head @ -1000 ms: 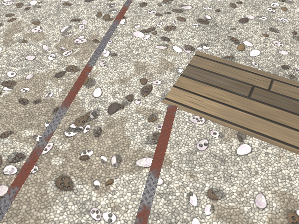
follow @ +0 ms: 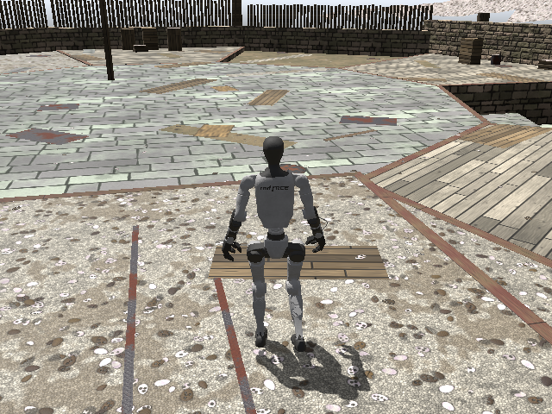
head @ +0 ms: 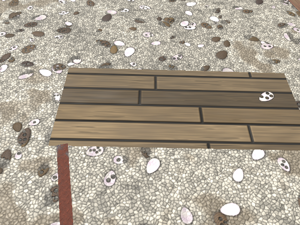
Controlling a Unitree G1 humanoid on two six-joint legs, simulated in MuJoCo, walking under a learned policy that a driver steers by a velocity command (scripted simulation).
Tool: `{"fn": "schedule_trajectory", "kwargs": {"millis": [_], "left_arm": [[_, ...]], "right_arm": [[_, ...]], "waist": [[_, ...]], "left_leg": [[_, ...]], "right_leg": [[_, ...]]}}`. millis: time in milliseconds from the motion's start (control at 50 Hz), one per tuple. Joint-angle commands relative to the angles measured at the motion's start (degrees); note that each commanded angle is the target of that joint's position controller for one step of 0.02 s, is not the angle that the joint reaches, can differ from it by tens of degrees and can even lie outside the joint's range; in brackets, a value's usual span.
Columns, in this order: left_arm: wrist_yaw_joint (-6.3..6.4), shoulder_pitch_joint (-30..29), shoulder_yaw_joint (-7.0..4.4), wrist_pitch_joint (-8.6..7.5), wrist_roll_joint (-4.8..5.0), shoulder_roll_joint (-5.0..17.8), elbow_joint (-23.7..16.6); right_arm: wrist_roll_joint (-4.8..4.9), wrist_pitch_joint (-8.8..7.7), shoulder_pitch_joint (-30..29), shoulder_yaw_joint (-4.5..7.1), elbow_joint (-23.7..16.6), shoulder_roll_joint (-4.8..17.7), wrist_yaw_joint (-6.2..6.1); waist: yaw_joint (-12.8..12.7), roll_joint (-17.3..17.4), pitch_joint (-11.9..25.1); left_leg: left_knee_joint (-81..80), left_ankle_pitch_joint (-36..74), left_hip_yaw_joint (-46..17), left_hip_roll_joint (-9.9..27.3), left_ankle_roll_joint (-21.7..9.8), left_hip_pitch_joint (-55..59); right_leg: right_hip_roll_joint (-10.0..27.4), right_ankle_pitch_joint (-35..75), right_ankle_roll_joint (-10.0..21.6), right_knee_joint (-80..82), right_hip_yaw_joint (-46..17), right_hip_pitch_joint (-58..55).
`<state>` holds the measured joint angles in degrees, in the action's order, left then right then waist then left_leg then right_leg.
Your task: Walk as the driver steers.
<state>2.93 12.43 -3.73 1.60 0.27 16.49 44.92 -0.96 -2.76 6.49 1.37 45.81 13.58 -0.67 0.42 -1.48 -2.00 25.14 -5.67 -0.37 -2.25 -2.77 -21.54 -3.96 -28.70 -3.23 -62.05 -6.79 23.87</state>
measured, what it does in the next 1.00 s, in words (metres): walks ahead, turning left: right foot, then left foot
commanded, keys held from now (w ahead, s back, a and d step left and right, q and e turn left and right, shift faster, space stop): q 0.36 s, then w+q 0.20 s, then w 0.12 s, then w+e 0.32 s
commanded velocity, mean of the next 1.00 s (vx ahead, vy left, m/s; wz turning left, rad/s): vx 0.22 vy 0.00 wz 0.20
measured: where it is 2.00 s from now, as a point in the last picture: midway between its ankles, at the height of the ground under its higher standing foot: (113, 160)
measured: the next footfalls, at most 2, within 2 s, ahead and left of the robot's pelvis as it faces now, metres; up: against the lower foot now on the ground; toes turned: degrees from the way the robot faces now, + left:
right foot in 0.18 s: +0.05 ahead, -0.13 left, +0.00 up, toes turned +8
left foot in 0.60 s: +0.05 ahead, +0.14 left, +0.00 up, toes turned +22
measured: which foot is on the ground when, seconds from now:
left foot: down 0.00-0.20, up 0.22-0.58, down 0.60-1.00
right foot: up 0.00-0.16, down 0.18-0.60, up 0.62-1.00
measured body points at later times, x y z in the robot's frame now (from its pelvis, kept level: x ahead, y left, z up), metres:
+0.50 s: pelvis +0.03 +0.00 +0.01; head +0.05 +0.00 +0.46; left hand +0.06 +0.29 -0.10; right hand +0.24 -0.23 -0.10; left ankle +0.01 +0.13 -0.70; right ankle +0.01 -0.14 -0.74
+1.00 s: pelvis +0.19 +0.11 +0.00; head +0.22 +0.13 +0.44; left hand +0.29 +0.38 -0.11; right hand +0.31 -0.15 -0.12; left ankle +0.01 +0.13 -0.74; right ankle +0.42 +0.03 -0.69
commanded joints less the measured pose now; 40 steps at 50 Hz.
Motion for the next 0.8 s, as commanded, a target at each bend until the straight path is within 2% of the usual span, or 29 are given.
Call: {"fn": "schedule_trajectory", "kwargs": {"millis": [20, 60, 100, 160, 180, 200, 220, 240, 260, 280, 300, 320, 360, 400, 440, 520, 540, 580, 600, 620, 640, 660, 680, 700, 720, 740, 800], "left_arm": [[0.10, 6.20, 0.35, 0.20, -0.30, -0.34, -0.88], [0.45, 3.37, 0.29, -0.30, -0.12, 1.03, -1.62], [0.57, 3.40, -0.26, -0.66, 0.40, 3.08, -1.33], [0.20, 5.24, -0.68, -1.19, 0.21, 3.46, -0.32], [0.28, 6.26, -1.10, -1.37, -0.36, 4.87, -0.50], [0.58, 8.26, -2.01, -1.38, -1.35, 8.19, -0.33], [0.40, 7.56, -2.80, -1.38, -1.90, 10.51, 0.04], [0.44, 3.14, -2.31, -2.02, -2.99, 8.65, -2.34], [0.68, 0.17, -1.54, -2.84, -3.10, 6.05, -3.89], [0.77, -3.27, -1.29, -3.41, -2.05, 5.27, -4.83], [0.69, -4.22, -1.14, -3.81, -0.75, 4.75, -5.13], [0.65, -3.74, -1.05, -3.78, -0.22, 4.69, -4.82], [0.74, -1.59, -1.30, -3.06, -0.35, 5.20, -4.03], [0.98, 1.80, -1.76, -2.50, -0.27, 6.18, -3.39], [0.70, 2.90, -2.37, -2.70, 0.08, 8.22, -3.17], [-1.21, 2.83, -3.36, -4.39, 0.88, 10.91, -3.01], [-1.70, 2.44, -3.48, -4.64, 1.26, 11.18, -2.90], [-2.28, 1.00, -3.17, -4.74, 2.00, 10.34, -2.74], [-2.49, 1.24, -2.20, -5.02, 1.32, 7.88, -2.55], [-2.88, -1.35, -0.52, -5.53, -0.54, 3.38, -4.61], [-2.99, -4.18, -0.11, -7.27, -0.28, 2.01, -8.82], [-3.54, -5.93, -1.13, -8.39, 1.56, 6.93, -8.32], [-4.10, -5.71, -1.45, -8.75, 2.16, 8.11, -8.23], [-4.22, -3.88, -1.46, -8.56, 1.45, 7.87, -6.45], [-4.31, -3.00, -1.60, -8.25, 0.45, 7.84, -5.52], [-4.64, -1.29, -1.53, -7.77, 0.22, 7.10, -4.47], [-4.92, -0.09, -0.78, -6.66, 0.53, 4.74, -3.57]], "right_arm": [[-0.17, 0.37, -2.03, 0.96, -2.65, 5.93, 0.31], [0.37, 0.69, 0.53, 2.17, -2.42, 9.60, 0.02], [1.14, 0.99, 1.16, 2.86, -2.94, 11.38, -0.29], [2.63, 1.91, 0.77, 3.05, -3.66, 10.91, -1.14], [2.74, 1.98, 1.10, 2.83, -3.89, 9.74, -1.37], [2.56, 1.74, -0.96, 2.41, -5.49, 7.43, -1.33], [2.53, 1.29, -2.76, 2.29, -7.56, 6.38, -0.98], [1.81, 1.05, -1.32, 3.13, -7.14, 8.44, -0.84], [2.02, 1.42, 1.75, 4.27, -5.54, 10.27, -0.75], [2.16, 2.31, 5.58, 4.59, -3.76, 9.74, -0.91], [1.80, 3.12, 7.14, 4.49, -3.07, 8.75, -1.06], [1.72, 3.67, 7.00, 4.15, -3.28, 7.29, -1.06], [2.12, 4.17, 4.01, 3.49, -5.34, 5.74, -0.63], [2.44, 4.33, -0.18, 2.80, -7.93, 5.08, 0.44], [2.44, 4.08, -3.42, 2.23, -10.41, 4.68, 1.70], [2.51, 2.85, -3.50, 2.61, -11.95, 6.56, 3.09], [2.61, 2.59, -2.45, 2.74, -11.81, 6.68, 3.23], [2.49, 2.23, 4.43, 3.33, -9.16, 6.59, 3.16], [2.73, 2.11, 11.44, 4.72, -7.03, 8.96, 2.58], [2.50, 1.96, 20.06, 6.32, -5.76, 14.08, 1.63], [2.05, 0.62, 20.80, 6.65, -6.98, 18.97, 1.92], [1.78, -0.65, 19.62, 5.29, -7.01, 13.92, 2.23], [1.63, -1.28, 16.77, 4.36, -7.41, 11.31, 2.19], [1.61, -1.51, 13.06, 3.70, -8.21, 9.49, 2.24], [1.54, -1.48, 9.84, 3.25, -8.92, 8.45, 2.22], [1.25, -1.56, 8.47, 3.01, -9.27, 8.20, 2.04], [0.68, -2.22, 10.01, 3.27, -8.02, 8.96, 1.47]], "waist": [[-1.86, 10.15, 5.52], [-0.06, 11.11, 6.26], [-0.06, 10.84, 6.70], [-2.26, 9.92, 5.64], [-2.71, 8.33, 6.14], [-3.27, 0.60, 5.29], [-2.42, -12.17, 2.79], [-2.33, -13.59, 2.51], [-0.79, -9.05, 3.59], [1.48, -5.63, 4.23], [1.55, -4.22, 4.13], [1.20, -3.49, 3.80], [-0.55, -5.06, 3.15], [-3.64, -6.24, 4.27], [-5.28, -7.25, 3.05], [-4.83, -7.37, 0.11], [-3.91, -7.15, -0.12], [0.29, -4.92, 1.32], [3.56, -1.77, 4.90], [7.08, 11.34, 8.90], [6.33, 20.40, 9.95], [7.08, 11.62, 6.63], [4.87, 10.85, 3.26], [2.74, 6.46, 1.56], [1.26, 5.77, 0.62], [0.12, 6.72, 0.81], [-0.18, 4.93, 1.09]], "left_leg": [[-10.07, 1.99, -11.33, 9.10, -9.12, 3.20], [-9.28, 0.22, -15.25, 10.88, -10.52, 6.79], [-9.46, -3.00, -19.31, 12.58, -10.95, 8.10], [-9.06, -8.60, -20.12, 10.53, -7.64, 3.28], [-6.93, -11.22, -19.07, 9.08, -5.21, -1.16], [0.02, -13.99, -13.39, 5.06, -1.89, -8.42], [10.45, -19.51, -3.39, -2.36, 0.55, -12.95], [23.90, -26.41, -3.10, -1.38, 2.33, -14.43], [33.39, -26.30, -5.48, -1.03, 3.04, -14.28], [38.06, -23.86, -6.05, -0.82, 3.88, -14.78], [40.75, -21.09, -6.26, -0.26, 4.94, -16.70], [41.17, -19.22, -5.70, 0.31, 5.90, -17.49], [37.43, -15.80, -2.70, 1.33, 7.63, -17.88], [30.68, -13.33, -0.52, 3.45, 7.92, -17.21], [24.58, -14.49, 1.19, 4.61, 6.67, -14.54], [14.40, -16.57, 4.79, 3.96, 2.14, -6.72], [11.60, -15.92, 5.54, 3.52, 0.99, -4.23], [3.49, -11.68, 8.19, 0.42, -1.26, 8.09], [2.09, -10.87, 6.13, -0.22, -3.05, 20.05], [-2.67, -10.26, -12.26, 12.46, -7.18, 32.45], [-11.90, -17.77, -40.66, 24.66, -18.26, 37.37], [-13.08, -17.86, -37.68, 25.15, -18.76, 35.13], [-12.17, -14.88, -30.71, 22.76, -16.31, 32.05], [-12.12, -10.42, -23.71, 19.74, -13.65, 28.07], [-12.93, -3.64, -18.53, 17.61, -11.76, 24.50], [-13.75, 3.37, -13.90, 15.66, -10.32, 21.88], [-15.34, 15.72, -5.69, 13.86, -9.37, 20.05]], "right_leg": [[2.46, 0.67, -1.33, 12.60, 4.42, -5.33], [2.03, 1.34, -0.90, 19.80, 4.34, -5.88], [1.76, 6.58, 0.18, 25.59, 3.87, -7.17], [0.84, 14.37, 3.72, 36.87, 5.44, -14.24], [4.10, 15.54, 5.50, 38.21, 3.51, -18.89], [11.26, 12.79, 9.34, 40.74, -3.18, -21.03], [19.50, 16.47, 15.09, 46.22, -12.77, -17.08], [25.99, 26.35, 19.21, 47.99, -16.97, -15.53], [25.01, 34.65, 19.06, 46.41, -14.09, -15.84], [22.40, 39.42, 16.88, 44.28, -9.32, -16.97], [21.29, 43.15, 15.59, 42.97, -6.19, -18.87], [20.30, 45.36, 14.98, 42.45, -3.38, -19.68], [18.90, 44.85, 15.09, 42.71, 0.42, -21.02], [19.47, 29.74, 15.19, 45.44, 0.92, -23.50], [20.62, 16.54, 15.21, 48.29, 0.32, -22.10], [21.73, 8.69, 14.52, 49.29, 2.01, -17.81], [22.03, 8.59, 14.14, 48.33, 2.54, -16.97], [20.19, 9.95, 12.12, 41.82, 6.03, -11.19], [17.50, 14.56, 9.89, 32.56, 9.65, -5.29], [12.15, 7.58, 4.88, 10.14, 16.40, 7.77], [3.48, -5.35, 2.69, -4.26, 10.13, 26.71], [7.57, -2.82, 3.67, -10.28, 4.12, 30.76], [9.59, 3.14, 5.16, -9.94, 4.07, 31.52], [11.61, 8.57, 5.55, -7.67, 4.12, 29.23], [12.68, 12.62, 5.32, -4.06, 4.14, 26.36], [13.08, 16.11, 4.96, -3.20, 4.73, 22.98], [12.22, 23.39, 3.22, -1.07, 5.72, 21.82]]}}
Velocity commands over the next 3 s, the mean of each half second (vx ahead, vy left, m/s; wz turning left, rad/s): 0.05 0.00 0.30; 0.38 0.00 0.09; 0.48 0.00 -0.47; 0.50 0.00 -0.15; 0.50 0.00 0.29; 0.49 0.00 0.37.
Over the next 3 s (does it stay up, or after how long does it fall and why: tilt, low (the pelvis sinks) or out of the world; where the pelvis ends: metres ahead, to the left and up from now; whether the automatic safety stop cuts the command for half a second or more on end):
stays up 1.26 0.26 0.01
